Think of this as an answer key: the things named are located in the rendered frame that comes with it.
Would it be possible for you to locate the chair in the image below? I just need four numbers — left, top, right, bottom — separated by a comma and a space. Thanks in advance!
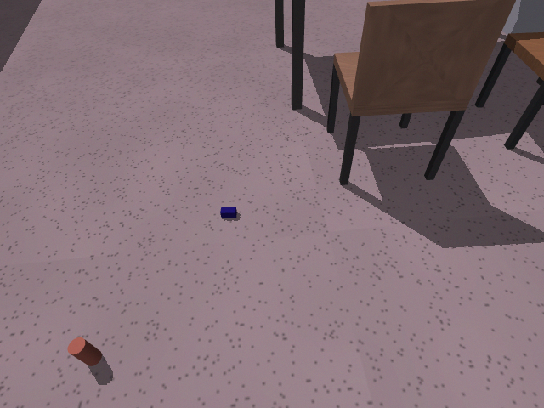
327, 0, 516, 185
475, 32, 544, 150

